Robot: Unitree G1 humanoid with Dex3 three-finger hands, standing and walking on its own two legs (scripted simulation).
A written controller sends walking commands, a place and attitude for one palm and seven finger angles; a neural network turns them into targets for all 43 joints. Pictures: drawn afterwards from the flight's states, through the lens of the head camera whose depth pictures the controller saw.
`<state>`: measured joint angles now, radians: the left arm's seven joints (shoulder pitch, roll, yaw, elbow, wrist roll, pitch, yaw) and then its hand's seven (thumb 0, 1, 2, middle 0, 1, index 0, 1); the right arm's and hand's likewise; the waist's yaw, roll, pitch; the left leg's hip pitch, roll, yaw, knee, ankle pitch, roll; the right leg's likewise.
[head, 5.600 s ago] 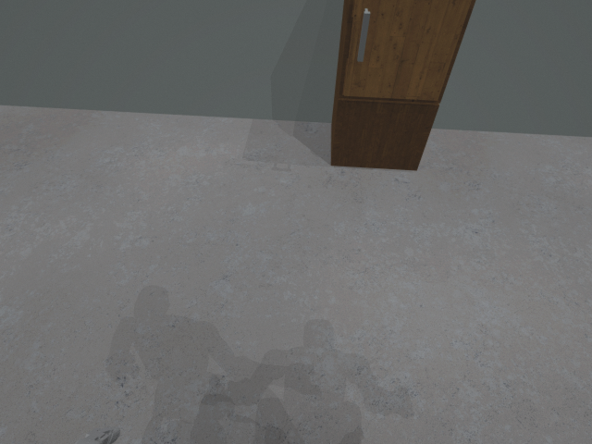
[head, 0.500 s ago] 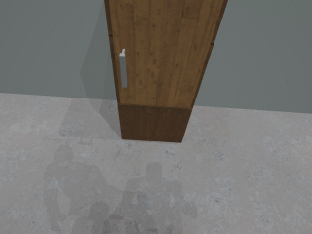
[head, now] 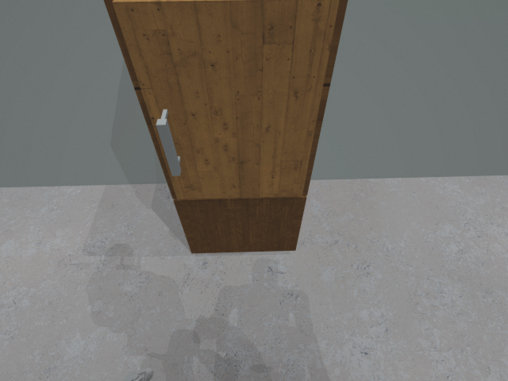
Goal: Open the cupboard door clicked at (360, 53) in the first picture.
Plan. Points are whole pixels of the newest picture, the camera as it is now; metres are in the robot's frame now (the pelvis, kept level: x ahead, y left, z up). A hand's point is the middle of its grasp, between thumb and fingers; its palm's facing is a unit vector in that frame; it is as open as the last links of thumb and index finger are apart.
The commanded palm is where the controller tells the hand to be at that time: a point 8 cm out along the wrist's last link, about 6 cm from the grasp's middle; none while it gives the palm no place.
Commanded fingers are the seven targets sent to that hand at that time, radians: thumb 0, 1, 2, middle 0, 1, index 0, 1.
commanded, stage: take the last steps up to it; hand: left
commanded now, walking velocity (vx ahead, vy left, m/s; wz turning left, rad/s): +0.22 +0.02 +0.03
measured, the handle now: (170, 144) +0.66 +0.24 -0.07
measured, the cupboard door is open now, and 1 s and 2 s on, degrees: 0 0 0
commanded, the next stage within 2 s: come to a stop and stand still in 0.22 s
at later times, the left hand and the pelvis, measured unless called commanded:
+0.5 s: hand out of the picture +0.14 +0.22 -0.17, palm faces +0.04 -0.98 -0.17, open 7.4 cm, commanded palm none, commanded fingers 0.00 0.90 0.90 -0.20 -0.30 -0.20 -0.30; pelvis +0.14 +0.04 +0.02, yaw -1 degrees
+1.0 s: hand (156, 345) +0.20 +0.19 -0.14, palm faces +0.03 -0.97 -0.26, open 7.4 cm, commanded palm none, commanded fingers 0.00 0.90 0.90 -0.20 -0.30 -0.20 -0.30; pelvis +0.12 +0.01 +0.01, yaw -1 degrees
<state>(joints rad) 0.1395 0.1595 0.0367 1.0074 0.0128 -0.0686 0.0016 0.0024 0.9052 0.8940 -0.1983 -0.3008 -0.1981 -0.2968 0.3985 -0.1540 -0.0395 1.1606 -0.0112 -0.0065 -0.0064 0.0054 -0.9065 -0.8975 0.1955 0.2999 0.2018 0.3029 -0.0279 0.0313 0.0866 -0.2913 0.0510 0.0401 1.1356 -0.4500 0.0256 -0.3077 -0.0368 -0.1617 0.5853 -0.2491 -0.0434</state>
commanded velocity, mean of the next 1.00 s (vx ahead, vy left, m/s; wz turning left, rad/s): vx -0.03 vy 0.02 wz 0.00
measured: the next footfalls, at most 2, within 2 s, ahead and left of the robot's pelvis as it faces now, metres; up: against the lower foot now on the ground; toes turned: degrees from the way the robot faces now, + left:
left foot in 0.26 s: +0.19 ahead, +0.14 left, +0.00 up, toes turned +8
right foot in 0.68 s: +0.21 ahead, -0.10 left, +0.00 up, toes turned -8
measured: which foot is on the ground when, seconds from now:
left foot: up 0.00-0.24, down 0.26-0.70, up 0.72-1.00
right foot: down 0.00-0.28, up 0.30-0.66, down 0.68-1.00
